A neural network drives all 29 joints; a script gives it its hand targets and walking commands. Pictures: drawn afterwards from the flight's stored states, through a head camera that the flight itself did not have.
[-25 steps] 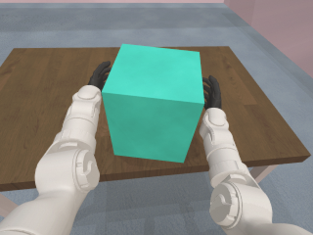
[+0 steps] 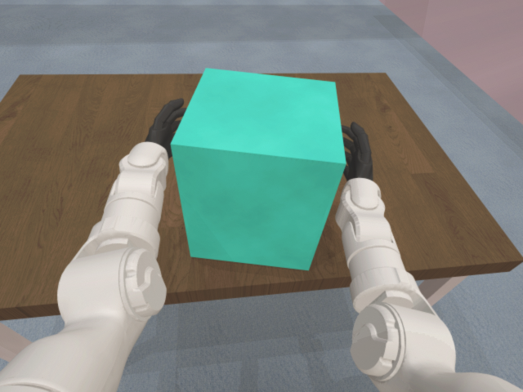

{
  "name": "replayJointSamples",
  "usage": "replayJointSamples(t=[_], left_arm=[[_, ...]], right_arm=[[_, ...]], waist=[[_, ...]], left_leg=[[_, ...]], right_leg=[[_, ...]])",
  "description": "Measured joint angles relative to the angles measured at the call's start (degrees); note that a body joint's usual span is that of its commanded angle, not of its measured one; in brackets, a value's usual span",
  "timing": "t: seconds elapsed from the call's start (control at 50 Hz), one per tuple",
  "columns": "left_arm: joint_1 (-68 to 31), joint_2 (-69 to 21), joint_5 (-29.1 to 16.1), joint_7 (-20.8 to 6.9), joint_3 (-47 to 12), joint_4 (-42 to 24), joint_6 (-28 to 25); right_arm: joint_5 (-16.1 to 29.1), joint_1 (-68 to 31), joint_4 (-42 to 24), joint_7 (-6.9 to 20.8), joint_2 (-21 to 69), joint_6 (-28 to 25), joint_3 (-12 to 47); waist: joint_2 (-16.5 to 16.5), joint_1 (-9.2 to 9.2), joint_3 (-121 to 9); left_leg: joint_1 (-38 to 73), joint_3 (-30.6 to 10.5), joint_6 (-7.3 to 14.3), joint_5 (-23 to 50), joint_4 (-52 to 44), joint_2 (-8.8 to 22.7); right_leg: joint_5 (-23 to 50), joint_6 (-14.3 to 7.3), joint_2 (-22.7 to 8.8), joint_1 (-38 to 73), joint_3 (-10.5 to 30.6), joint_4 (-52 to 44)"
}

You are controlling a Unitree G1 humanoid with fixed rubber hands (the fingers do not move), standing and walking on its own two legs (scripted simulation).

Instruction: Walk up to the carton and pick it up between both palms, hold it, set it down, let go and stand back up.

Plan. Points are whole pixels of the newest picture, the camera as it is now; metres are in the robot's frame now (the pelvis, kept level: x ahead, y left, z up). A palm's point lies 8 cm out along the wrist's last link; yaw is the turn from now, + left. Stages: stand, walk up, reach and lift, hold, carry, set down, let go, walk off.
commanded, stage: set down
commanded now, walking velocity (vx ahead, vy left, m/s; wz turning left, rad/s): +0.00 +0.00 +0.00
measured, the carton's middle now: (259, 173) +0.43 -0.06 +0.09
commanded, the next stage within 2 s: none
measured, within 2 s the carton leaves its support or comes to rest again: neither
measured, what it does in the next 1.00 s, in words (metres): stands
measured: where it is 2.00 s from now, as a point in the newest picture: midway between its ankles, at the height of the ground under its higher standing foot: outside the picture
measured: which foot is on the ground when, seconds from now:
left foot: down 0.00-1.00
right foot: down 0.00-1.00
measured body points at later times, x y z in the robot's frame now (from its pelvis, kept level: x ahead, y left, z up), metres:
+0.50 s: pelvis +0.01 -0.01 +0.00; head +0.04 +0.03 +0.45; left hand +0.49 +0.09 +0.12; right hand +0.39 -0.23 +0.10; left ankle -0.03 +0.06 -0.75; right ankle -0.02 -0.13 -0.75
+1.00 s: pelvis -0.05 +0.00 +0.00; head -0.05 +0.03 +0.45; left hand +0.42 +0.13 +0.14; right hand +0.33 -0.21 +0.12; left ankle -0.03 +0.06 -0.75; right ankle -0.02 -0.13 -0.75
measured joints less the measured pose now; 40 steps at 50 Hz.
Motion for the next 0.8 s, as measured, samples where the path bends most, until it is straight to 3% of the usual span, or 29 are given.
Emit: replayJointSamples(t=[0.14, 0.24, 0.32, 0.52, 0.8], left_arm=[[0.0, 0.0, -2.6, 1.3, -0.5, 0.0, -0.9], [-0.1, 0.6, -9.7, 5.1, -6.6, 0.4, -1.4], [0.0, 1.6, -13.9, 6.5, -10.8, 2.9, -1.7], [0.0, 3.3, -19.1, 6.5, -15.2, 4.9, -0.9], [2.0, 5.1, -19.8, 3.7, -15.4, 3.3, 1.8]], right_arm=[[0.6, 0.0, 3.0, -0.5, -0.7, -0.2, 0.3], [6.5, -0.1, 6.7, -2.6, -2.9, -1.3, 3.3], [10.8, 0.0, 8.6, -4.2, -5.4, -2.6, 7.3], [18.5, 0.0, 11.6, -6.6, -10.2, -4.3, 15.4], [25.7, 3.7, 10.6, -9.3, -10.6, -6.3, 24.6]], waist=[[0.0, 0.05, 0.1], [0.6, 0.07, -3.0], [1.2, 0.07, -6.3], [1.2, 0.07, -8.2], [1.2, 0.21, -8.3]], left_leg=[[-1.5, 0.0, -0.1, 0.2, 0.0, 0.0], [-6.5, 0.0, -0.4, 0.8, 0.0, 0.0], [-9.7, 0.0, -0.8, 1.0, 0.0, 0.0], [-10.7, 0.0, -1.7, 1.4, 0.0, 0.1], [-10.7, 0.0, -1.7, 3.3, 0.0, 0.2]], right_leg=[[0.2, -0.1, 0.0, -1.5, 0.0, 0.0], [0.7, -0.3, 0.0, -6.6, 0.0, 0.1], [0.8, -0.4, 0.0, -9.7, 0.0, 0.1], [0.8, -0.4, 0.0, -10.7, 0.0, 0.1], [2.6, -0.6, 0.0, -11.0, 0.0, 0.5]])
